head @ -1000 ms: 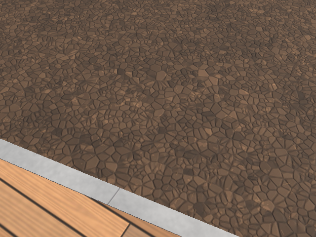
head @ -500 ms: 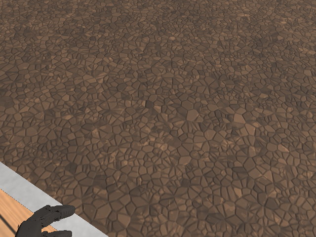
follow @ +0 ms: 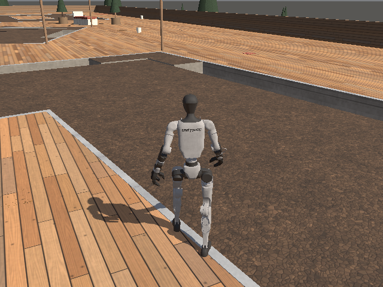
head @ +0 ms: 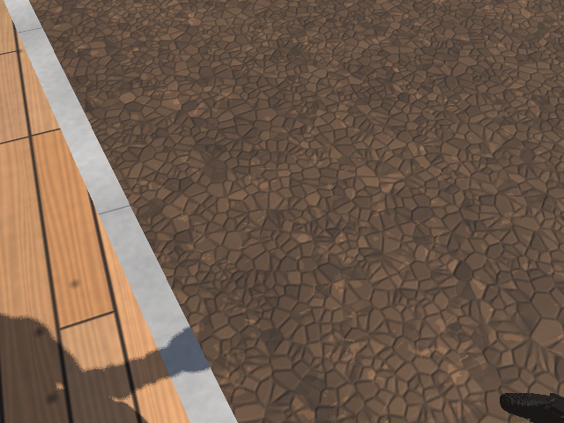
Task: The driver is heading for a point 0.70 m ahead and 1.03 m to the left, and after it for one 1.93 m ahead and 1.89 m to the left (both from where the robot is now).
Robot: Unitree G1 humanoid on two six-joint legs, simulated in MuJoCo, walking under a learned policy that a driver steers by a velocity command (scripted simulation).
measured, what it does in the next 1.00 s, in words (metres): goes down, turning left: left foot, then right foot 0.04 m lower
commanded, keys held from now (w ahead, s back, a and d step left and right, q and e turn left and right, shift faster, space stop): w+q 0.22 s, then q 0.78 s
